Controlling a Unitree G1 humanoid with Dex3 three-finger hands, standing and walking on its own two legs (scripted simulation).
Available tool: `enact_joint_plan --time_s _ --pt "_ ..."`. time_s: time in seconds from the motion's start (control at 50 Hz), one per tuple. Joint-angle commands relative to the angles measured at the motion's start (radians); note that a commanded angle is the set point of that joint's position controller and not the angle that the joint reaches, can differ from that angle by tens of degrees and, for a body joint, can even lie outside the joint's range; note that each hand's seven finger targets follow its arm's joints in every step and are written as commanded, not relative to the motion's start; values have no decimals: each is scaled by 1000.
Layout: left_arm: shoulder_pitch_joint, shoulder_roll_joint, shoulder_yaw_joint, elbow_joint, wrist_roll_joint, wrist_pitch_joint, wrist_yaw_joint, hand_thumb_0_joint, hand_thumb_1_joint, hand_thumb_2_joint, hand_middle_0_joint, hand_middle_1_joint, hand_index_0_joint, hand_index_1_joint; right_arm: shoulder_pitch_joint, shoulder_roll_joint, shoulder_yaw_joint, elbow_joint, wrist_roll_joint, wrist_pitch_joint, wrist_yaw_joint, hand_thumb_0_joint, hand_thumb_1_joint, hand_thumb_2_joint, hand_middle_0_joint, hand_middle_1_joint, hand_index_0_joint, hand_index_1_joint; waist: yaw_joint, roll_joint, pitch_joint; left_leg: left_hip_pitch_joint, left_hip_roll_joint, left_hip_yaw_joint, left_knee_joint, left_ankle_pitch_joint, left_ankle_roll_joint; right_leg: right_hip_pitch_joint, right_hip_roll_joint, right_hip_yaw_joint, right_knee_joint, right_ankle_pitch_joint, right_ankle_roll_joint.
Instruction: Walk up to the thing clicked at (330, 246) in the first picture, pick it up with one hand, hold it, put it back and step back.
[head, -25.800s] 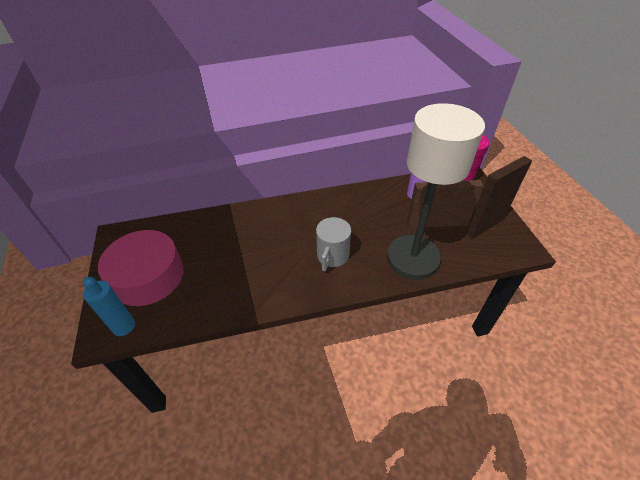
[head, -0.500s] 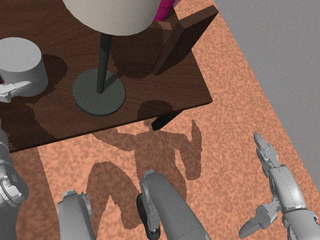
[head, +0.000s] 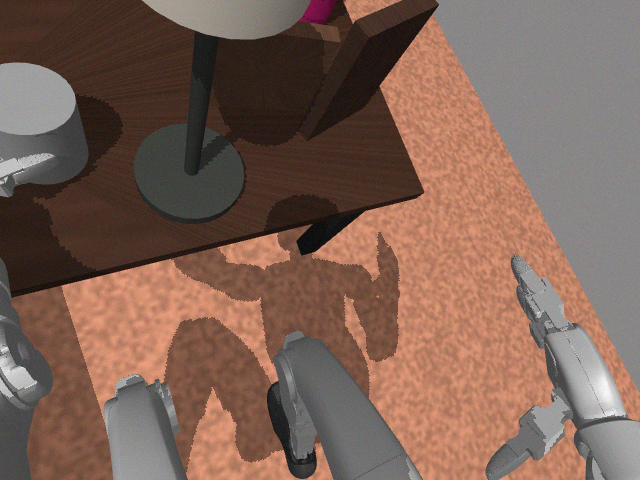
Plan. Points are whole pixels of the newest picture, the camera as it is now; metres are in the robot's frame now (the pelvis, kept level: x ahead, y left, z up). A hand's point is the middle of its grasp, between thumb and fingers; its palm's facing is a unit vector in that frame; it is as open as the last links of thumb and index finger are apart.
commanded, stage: open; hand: left
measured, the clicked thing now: (20, 134) +0.55 +0.20 -0.07
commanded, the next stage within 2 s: withdraw in 0.38 s
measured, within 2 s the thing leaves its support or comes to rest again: neither
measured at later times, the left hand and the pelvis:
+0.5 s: hand out of the picture +0.55 +0.23 -0.06, palm faces +0.29 -0.96 -0.01, open 15.7 cm; pelvis +0.00 +0.01 +0.00, yaw +0 degrees
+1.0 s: hand out of the picture +0.56 +0.30 +0.08, palm faces +0.35 -0.93 -0.07, open 17.7 cm; pelvis +0.01 +0.01 +0.05, yaw +0 degrees
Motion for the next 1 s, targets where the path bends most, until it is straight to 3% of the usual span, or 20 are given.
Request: enact_joint_plan --time_s 0.0,0.08,0.14,0.16,0.18,0.3,0.46,0.54,0.58,0.62,0.68,0.7,0.72,0.74,0.76,0.8,0.84,0.94,0.96,0.98 --pt "-325 193 0 -188 -14 -52 -3 0 -420 856 -1086 -1126 -1132 -1117 88 -187 -164 -138 9 -43 -26 0 508 -45 50 50 50 50 14 434 -590 569 -25 41 -157 332 42 270 24 -12 -173 332 -59" --pt "-356 189 -2 -216 -14 -59 -4 0 -577 536 -811 -806 -856 -797 77 -190 -163 -145 6 -51 -30 0 509 -49 51 50 50 50 10 438 -596 564 -25 39 -165 277 41 249 23 -14 -171 288 -61" --pt "-348 183 -9 -212 -11 -54 0 0 -611 342 -621 -602 -653 -581 60 -200 -166 -167 9 -52 -34 0 517 -47 51 51 51 51 14 450 -599 594 -22 31 -172 312 33 234 25 -30 -156 308 -65" --pt "-366 213 7 -238 -10 -57 4 0 -611 312 -600 -568 -627 -551 83 -191 -162 -143 8 -49 -33 0 513 -49 51 51 51 51 18 460 -608 589 -24 36 -165 317 34 246 24 -24 -156 315 -63" --pt "-365 176 -6 -218 -17 -53 5 0 -611 293 -566 -536 -593 -520 62 -196 -156 -173 10 -49 -33 0 515 -49 51 51 51 51 14 448 -628 609 -24 29 -169 340 33 237 26 -34 -152 326 -65" --pt "-346 152 -21 -195 -4 -43 11 0 -611 197 -426 -379 -444 -369 62 -195 -164 -165 7 -43 -32 0 515 -52 52 51 51 51 9 459 -598 617 -22 25 -173 348 29 215 23 -40 -146 320 -67" --pt "-368 176 -6 -236 -2 -45 20 0 -611 20 -208 -154 -225 -143 71 -194 -164 -158 6 -46 -30 0 514 -52 52 51 52 51 9 465 -598 614 -21 25 -169 332 30 212 24 -39 -141 310 -66" --pt "-363 210 19 -252 -3 -52 22 0 -611 37 -83 -95 -97 -89 59 -213 -168 -266 11 -46 -35 0 520 -53 52 51 51 51 18 447 -677 645 -22 27 -175 375 28 276 26 -38 -146 346 -64" --pt "-393 282 46 -316 2 -51 22 0 -611 44 -69 -89 -84 -82 107 -209 -173 -238 8 -30 -35 0 522 -53 52 51 51 51 27 492 -698 667 -25 39 -173 390 29 306 24 -26 -159 363 -62" --pt "-387 277 51 -318 -8 -36 13 0 -611 35 -60 -82 -78 -73 118 -202 -182 -206 11 -23 -38 0 520 -53 52 50 51 50 28 499 -669 666 -27 43 -184 382 30 315 22 -20 -174 361 -60" --pt "-411 340 62 -399 -4 -6 -9 0 -611 26 -64 -73 -79 -66 120 -193 -171 -166 13 -9 -41 0 509 -56 52 51 51 50 59 575 -675 760 -20 42 -209 429 19 296 23 -16 -184 360 -65" --pt "-396 323 57 -385 -7 13 -17 0 -611 25 -67 -71 -81 -66 103 -197 -163 -206 17 -6 -41 0 510 -56 52 51 51 51 61 563 -693 794 -17 35 -225 458 16 308 24 -25 -193 368 -66" --pt "-411 369 76 -434 -6 24 -21 0 -611 21 -61 -62 -74 -56 93 -201 -170 -200 18 -4 -44 0 511 -56 52 51 51 51 84 579 -703 824 -15 36 -238 450 13 317 26 -23 -203 354 -67" --pt "-400 323 50 -382 -14 45 -34 0 -611 19 -59 -63 -74 -57 109 -189 -157 -162 16 5 -45 0 509 -57 52 51 51 51 67 577 -648 824 -13 39 -250 449 14 312 25 -21 -224 351 -67" --pt "-422 329 44 -401 -22 58 -45 0 -611 14 -61 -57 -74 -53 117 -171 -137 -112 16 11 -46 0 510 -56 52 51 51 51 76 575 -600 802 -14 42 -263 416 16 316 25 -17 -240 336 -64" --pt "-397 301 24 -360 -28 98 -60 0 -611 0 -61 -52 -76 -46 66 -177 -135 -122 19 12 -53 0 512 -56 51 51 51 51 77 521 -588 797 -12 44 -288 371 26 342 25 -16 -277 320 -61" --pt "-405 359 48 -372 -31 123 -64 0 -611 0 -58 -43 -78 -33 61 -176 -111 -102 20 18 -61 0 523 -52 51 51 51 51 99 493 -571 785 -12 46 -316 349 28 388 25 -12 -307 316 -56" --pt "-371 267 -7 -280 -53 167 -107 0 -594 60 -68 -62 -72 -62 48 -159 -88 -41 28 25 -76 0 552 -53 50 52 51 52 101 394 -529 810 -7 48 -376 374 33 448 26 -18 -369 350 -56" --pt "-306 467 64 -197 31 243 -48 0 -611 48 -76 -74 -80 -74 83 -204 -103 -69 43 50 -78 0 506 -59 54 51 53 51 172 445 -612 924 -12 57 -424 444 23 525 26 -22 -391 379 -61" --pt "-334 396 26 -196 16 276 -34 0 -611 61 -80 -89 -82 -90 81 -182 -90 -36 48 69 -74 0 488 -64 54 52 53 52 161 427 -577 912 -6 58 -435 468 20 523 31 -21 -400 395 -61"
